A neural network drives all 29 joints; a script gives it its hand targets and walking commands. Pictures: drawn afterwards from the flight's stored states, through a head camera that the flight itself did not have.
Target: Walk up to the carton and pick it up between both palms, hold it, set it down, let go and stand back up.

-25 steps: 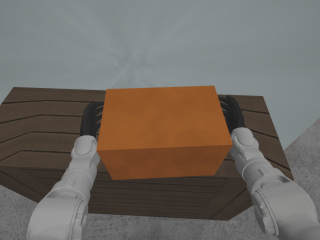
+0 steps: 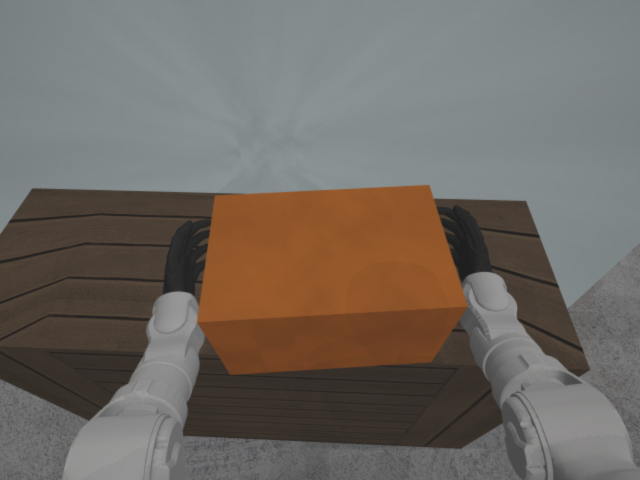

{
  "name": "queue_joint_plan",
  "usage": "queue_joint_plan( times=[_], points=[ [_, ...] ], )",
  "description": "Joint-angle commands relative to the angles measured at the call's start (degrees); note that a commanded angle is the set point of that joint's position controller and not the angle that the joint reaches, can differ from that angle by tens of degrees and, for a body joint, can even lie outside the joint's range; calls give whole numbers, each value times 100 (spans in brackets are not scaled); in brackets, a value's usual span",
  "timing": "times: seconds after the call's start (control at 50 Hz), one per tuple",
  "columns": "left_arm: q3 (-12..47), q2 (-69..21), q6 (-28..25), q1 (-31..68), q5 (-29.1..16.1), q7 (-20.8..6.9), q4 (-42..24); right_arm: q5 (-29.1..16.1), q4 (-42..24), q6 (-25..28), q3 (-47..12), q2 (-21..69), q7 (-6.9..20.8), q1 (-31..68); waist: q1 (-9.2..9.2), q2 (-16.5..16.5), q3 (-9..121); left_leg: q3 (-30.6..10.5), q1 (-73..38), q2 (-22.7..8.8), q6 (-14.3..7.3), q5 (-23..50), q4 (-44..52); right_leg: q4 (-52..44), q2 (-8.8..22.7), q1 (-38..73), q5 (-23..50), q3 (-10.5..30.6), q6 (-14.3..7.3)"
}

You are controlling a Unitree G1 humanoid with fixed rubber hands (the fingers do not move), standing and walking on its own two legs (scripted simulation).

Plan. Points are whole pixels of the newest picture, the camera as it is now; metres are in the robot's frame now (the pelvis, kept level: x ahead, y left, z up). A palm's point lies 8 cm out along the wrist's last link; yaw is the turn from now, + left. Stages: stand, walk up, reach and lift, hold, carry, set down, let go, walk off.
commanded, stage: reach and lift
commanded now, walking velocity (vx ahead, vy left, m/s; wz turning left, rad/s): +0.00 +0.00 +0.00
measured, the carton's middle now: (327, 282) +0.40 +0.03 -0.01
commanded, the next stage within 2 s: none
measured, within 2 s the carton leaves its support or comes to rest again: leaves its support in 0.48 s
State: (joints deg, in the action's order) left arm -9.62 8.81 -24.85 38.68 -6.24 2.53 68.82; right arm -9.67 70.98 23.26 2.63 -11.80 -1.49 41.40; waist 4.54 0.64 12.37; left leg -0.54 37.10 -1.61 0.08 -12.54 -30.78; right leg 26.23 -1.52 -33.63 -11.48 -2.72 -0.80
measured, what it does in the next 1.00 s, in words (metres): stands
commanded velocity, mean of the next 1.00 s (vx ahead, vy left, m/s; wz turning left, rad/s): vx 0.00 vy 0.00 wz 0.00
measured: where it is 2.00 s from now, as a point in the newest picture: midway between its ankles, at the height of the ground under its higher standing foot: outside the picture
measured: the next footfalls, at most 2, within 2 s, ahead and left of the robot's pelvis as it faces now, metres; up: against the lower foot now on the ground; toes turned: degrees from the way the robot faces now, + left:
none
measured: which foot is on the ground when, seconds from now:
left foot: down 0.00-1.00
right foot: down 0.00-1.00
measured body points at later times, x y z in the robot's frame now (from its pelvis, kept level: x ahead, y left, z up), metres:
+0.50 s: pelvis +0.01 +0.00 +0.01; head +0.07 +0.01 +0.45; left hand +0.38 +0.23 +0.03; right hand +0.42 -0.16 +0.04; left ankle +0.01 +0.11 -0.73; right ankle -0.01 -0.11 -0.73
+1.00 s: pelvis -0.02 +0.00 +0.01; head +0.06 +0.02 +0.45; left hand +0.37 +0.22 +0.03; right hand +0.40 -0.17 +0.04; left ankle +0.01 +0.11 -0.73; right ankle -0.01 -0.11 -0.73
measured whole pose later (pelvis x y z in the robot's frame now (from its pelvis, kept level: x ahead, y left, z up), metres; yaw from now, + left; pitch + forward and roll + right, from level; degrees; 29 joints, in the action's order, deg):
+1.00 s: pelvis -0.02 +0.00 +0.01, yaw +1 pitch +20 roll -1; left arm -9.2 8.3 -38.8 41.5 -5.1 2.1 76.9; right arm 5.7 74.4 38.1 14.6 -10.8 -2.7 39.9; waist 3.9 -1.4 11.9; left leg 0.1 36.7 -0.9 -0.4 -6.9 -23.6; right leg 20.3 -0.7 -33.7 -6.6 -2.7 -0.6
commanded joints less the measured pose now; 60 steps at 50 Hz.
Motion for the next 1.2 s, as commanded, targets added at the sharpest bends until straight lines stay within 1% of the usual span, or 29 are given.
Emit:
queue_joint_plan(
  times=[0.0,0.06,0.12,0.2,0.22,0.24,0.28,0.3,0.34,0.42,0.5,0.56,0.58,0.6,0.62,0.68,0.72,0.78,0.8,0.84,0.86,0.9,0.94,1.02,1.08,1.1,1.12,1.16,1.18],
  points=[
    [915,-2620,-483,2514,515,-724,-854,943,-1090,469,-656,2715,606,2558,-187,-155,2991,330,-2168,203,452,3167,151,-155,16,2167,2439,-60,171],
    [1419,-3337,-601,2659,529,-907,-695,1103,-1018,515,-798,3509,860,2398,-259,195,2699,262,-2390,187,542,3230,228,-350,-19,1996,2169,-86,94],
    [1538,-3345,-709,2668,538,-895,-595,1270,-1051,538,-799,3550,932,2335,-199,115,2538,225,-2273,153,514,2903,387,-519,-33,1817,1734,-51,32],
    [1748,-3637,-922,2681,522,-811,-743,1474,-1209,696,-1078,3734,931,2297,-101,-25,2778,211,-2228,156,495,3125,430,-523,-14,2122,2177,-27,42],
    [1794,-3639,-953,2853,538,-823,-849,1523,-1037,730,-921,3726,925,2255,-290,31,2667,148,-2237,126,501,3039,458,-512,-21,2131,2207,-34,52],
    [1852,-3717,-995,2802,582,-802,-844,1513,-1130,825,-1013,3770,951,2359,-168,123,2845,170,-2251,137,539,3194,421,-525,-26,2137,2303,-36,37],
    [1844,-3703,-1006,2879,591,-798,-805,1651,-915,808,-844,3683,914,2272,-245,89,2641,132,-2358,126,531,3006,529,-628,-41,2000,2064,-97,44],
    [1881,-3652,-1035,2950,566,-799,-873,1594,-1075,851,-952,3648,942,2313,-146,123,2743,188,-2266,139,491,2963,506,-632,-4,2082,2016,-53,30],
    [1780,-3749,-1159,2888,671,-807,-850,1719,-1149,1009,-1063,3743,885,2413,-165,-62,2762,175,-2269,118,480,3251,473,-512,-30,2399,2507,-61,86],
    [1896,-3776,-1321,3088,700,-816,-842,1792,-1247,1302,-1093,3811,848,2611,-257,-64,3177,153,-2271,110,447,3356,421,-461,-24,2432,2821,3,86],
    [1711,-3832,-1477,3004,891,-836,-768,1903,-1140,1594,-1036,3869,796,2541,-179,-26,3094,252,-2097,158,434,3530,474,-404,41,2694,3205,-2,124],
    [1592,-3681,-1598,3169,966,-827,-799,2040,-1088,1795,-952,3704,807,2634,-158,-142,3234,261,-2043,144,357,3084,560,-485,53,2608,2776,-30,116],
    [1551,-3701,-1651,3303,956,-872,-650,2192,-962,1840,-791,3643,801,2701,-309,-143,3078,244,-2170,124,387,3097,579,-531,15,2431,2647,-89,126],
    [1551,-3713,-1659,3166,999,-832,-626,2153,-1077,1893,-877,3750,806,2802,-146,-177,3207,308,-2171,133,375,3175,529,-513,10,2377,2711,-63,114],
    [1494,-3662,-1695,3332,1028,-840,-600,2141,-1029,1946,-795,3648,803,2890,-193,-96,3209,275,-2166,121,371,3059,553,-513,40,2461,2551,-46,107],
    [1376,-3531,-1727,3328,1061,-814,-437,2338,-830,2082,-660,3467,842,3038,-34,-180,3102,358,-2012,116,345,2660,649,-578,25,2174,2043,-129,87],
    [1351,-3462,-1766,3436,1031,-814,-335,2445,-711,2111,-575,3378,847,3036,-141,-194,3199,362,-2053,93,284,2473,675,-605,53,1985,1842,-171,81],
    [1280,-3336,-1756,3486,1010,-800,-175,2483,-866,2167,-522,3424,793,3126,-122,-230,3090,460,-1960,132,234,2095,712,-640,64,2042,1487,-127,78],
    [1392,-3433,-1746,3587,921,-797,-191,2465,-666,2126,-470,3365,812,3149,-163,-191,3050,457,-1882,133,191,1786,804,-672,99,1909,1116,-111,56],
    [1317,-3356,-1765,3555,1009,-745,-227,2472,-755,2139,-477,3343,827,3203,9,-52,3174,478,-1947,113,238,1870,740,-573,89,1841,1182,-107,48],
    [1247,-3298,-1762,3546,974,-761,-91,2514,-555,2098,-383,3176,813,3044,-114,-94,3044,496,-1883,116,215,1749,770,-627,86,1726,1030,-175,48],
    [1299,-3402,-1716,3581,886,-731,-165,2494,-766,2096,-517,3331,825,3401,-56,-124,3179,458,-1879,89,211,1752,753,-588,42,1785,1060,-152,52],
    [1468,-3410,-1648,3588,788,-711,-251,2520,-603,2035,-459,3263,815,3239,-176,-180,3378,431,-2002,79,213,1855,706,-594,11,1670,1218,-238,21],
    [1516,-3506,-1526,3510,678,-722,-227,2319,-666,1905,-653,3368,796,3358,-80,-163,3449,400,-2184,78,216,2174,594,-540,-50,1637,1394,-210,24],
    [1799,-3676,-1413,3749,468,-692,-545,2138,-598,1788,-679,3377,795,3333,-191,-7,3630,361,-2267,82,278,2198,526,-508,-101,1487,1339,-214,6],
    [1723,-3653,-1358,3677,517,-674,-381,2033,-766,1728,-763,3385,798,3460,-103,-13,3588,384,-2226,104,259,2168,523,-526,-97,1567,1349,-188,11],
    [1800,-3696,-1338,3470,380,-672,-535,1948,-1001,1655,-1044,3499,811,3394,-20,-221,3812,341,-2269,83,227,2496,451,-432,-147,1699,1645,-156,20],
    [1872,-3751,-1217,3259,278,-698,-504,1794,-1220,1537,-1128,3560,789,3462,-39,-189,3814,308,-2285,112,250,2810,416,-418,-179,1835,2061,-182,46],
    [2077,-3901,-1213,3375,209,-686,-886,1683,-1277,1498,-1373,3761,734,3274,-96,-13,4060,298,-2264,146,269,2962,318,-331,-204,1901,2254,-117,84]
  ],
)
